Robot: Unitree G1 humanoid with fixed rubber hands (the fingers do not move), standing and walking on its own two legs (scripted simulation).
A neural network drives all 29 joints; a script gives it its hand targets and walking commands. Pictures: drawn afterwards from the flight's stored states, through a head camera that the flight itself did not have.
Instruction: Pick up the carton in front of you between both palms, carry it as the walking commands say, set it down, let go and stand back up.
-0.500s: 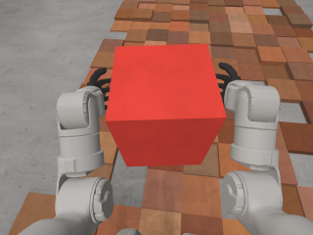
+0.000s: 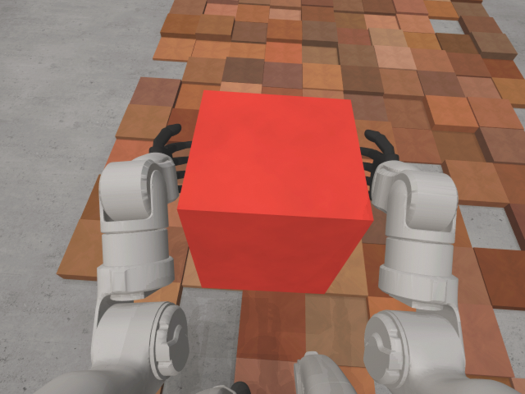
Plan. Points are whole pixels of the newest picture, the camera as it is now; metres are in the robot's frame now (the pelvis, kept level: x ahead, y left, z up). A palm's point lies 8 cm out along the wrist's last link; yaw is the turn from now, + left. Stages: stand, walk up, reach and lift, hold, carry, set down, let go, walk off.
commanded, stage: carry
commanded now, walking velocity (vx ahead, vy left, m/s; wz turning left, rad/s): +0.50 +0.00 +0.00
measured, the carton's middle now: (269, 201) +0.38 -0.02 +0.04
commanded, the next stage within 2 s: none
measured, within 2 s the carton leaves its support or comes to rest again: neither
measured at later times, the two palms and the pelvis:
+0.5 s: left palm (173, 68) +0.61 +0.14 +0.12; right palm (339, 54) +0.65 -0.16 +0.12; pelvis +0.28 -0.04 +0.01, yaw +1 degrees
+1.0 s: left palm out of the picture +0.93 +0.17 +0.13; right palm out of the picture +0.91 -0.13 +0.13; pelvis +0.55 +0.04 +0.00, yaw +0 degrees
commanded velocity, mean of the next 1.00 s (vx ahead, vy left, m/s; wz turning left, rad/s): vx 0.50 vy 0.00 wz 0.00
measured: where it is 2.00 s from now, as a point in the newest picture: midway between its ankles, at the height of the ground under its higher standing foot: (243, 157)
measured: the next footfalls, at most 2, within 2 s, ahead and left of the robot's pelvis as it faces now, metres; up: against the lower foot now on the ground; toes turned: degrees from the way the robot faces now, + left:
right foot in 0.24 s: +0.31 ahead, -0.12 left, +0.01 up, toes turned -4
left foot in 0.72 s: +0.57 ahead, +0.10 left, -0.01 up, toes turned +5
